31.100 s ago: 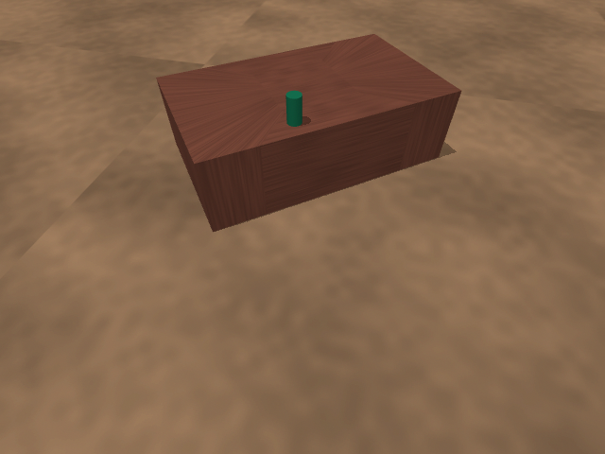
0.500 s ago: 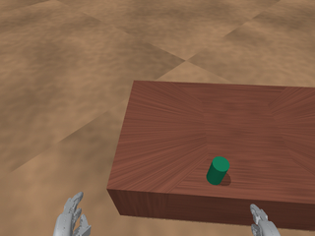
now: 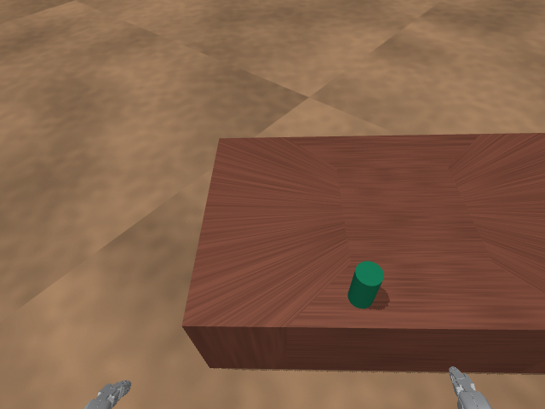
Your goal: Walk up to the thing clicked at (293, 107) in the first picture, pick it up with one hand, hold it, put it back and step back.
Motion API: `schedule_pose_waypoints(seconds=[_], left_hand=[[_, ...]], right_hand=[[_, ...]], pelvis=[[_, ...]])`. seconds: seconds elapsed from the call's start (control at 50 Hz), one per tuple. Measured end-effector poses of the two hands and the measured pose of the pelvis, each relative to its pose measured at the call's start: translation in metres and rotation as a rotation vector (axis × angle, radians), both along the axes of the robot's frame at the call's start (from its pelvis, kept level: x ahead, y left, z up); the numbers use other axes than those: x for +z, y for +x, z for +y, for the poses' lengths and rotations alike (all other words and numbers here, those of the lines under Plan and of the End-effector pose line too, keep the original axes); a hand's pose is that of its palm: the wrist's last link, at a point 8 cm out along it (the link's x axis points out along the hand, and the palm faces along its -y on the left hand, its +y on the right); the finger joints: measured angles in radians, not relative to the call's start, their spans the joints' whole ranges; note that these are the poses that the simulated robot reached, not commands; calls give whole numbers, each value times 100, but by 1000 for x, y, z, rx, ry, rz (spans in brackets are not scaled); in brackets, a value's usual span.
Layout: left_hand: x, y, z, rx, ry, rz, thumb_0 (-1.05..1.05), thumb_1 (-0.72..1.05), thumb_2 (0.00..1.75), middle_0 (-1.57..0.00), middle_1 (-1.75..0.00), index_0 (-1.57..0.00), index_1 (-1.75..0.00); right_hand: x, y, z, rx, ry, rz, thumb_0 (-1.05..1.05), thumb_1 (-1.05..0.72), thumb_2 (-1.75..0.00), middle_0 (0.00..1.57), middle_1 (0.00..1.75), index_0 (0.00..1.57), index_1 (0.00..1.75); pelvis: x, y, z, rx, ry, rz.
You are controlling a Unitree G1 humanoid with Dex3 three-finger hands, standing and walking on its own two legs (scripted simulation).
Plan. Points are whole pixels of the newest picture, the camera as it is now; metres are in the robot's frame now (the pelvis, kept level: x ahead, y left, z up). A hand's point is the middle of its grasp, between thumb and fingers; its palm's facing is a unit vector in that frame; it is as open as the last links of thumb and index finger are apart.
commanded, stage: home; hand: right
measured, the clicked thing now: (364, 285) +0.45 -0.21 -0.29
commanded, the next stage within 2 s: stand in 0.44 s
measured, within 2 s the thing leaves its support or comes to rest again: neither
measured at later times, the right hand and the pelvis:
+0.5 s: hand out of the picture +0.04 -0.25 -0.12, palm faces +0.00 +0.94 -0.35, open 17.3 cm; pelvis +0.00 -0.01 +0.03, yaw +0 degrees
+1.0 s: hand out of the picture +0.05 -0.23 -0.12, palm faces -0.02 +0.94 -0.34, open 9.0 cm; pelvis +0.00 +0.02 +0.04, yaw +0 degrees
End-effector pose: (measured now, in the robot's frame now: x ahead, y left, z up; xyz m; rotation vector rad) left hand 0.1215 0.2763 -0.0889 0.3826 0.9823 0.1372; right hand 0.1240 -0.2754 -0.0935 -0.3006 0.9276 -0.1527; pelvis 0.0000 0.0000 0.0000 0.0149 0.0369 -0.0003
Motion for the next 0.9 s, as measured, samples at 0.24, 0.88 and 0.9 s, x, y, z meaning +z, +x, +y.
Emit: schedule_pose_waypoints(seconds=[0.24,0.88,0.9], left_hand=[[4,-37,-2,98,-14,131,1,90,90,-21,-30,-20,-31],[1,-78,26,165,-47,283,0,90,90,-21,-30,-20,-30],[1,-78,27,165,-46,285,0,90,90,-21,-30,-20,-30]], right_hand=[[-6,-54,-18,-77,2,187,-1,51,-6,6,5,6,5],[8,-85,-3,-94,-32,333,-1,-19,-67,19,27,19,27],[8,-84,-1,-93,-30,331,0,-26,-71,19,28,19,28]], pelvis=[[21,3,-12,5,-3,-66],[39,-5,11,3,-18,-100],[40,-4,12,2,-18,-100]])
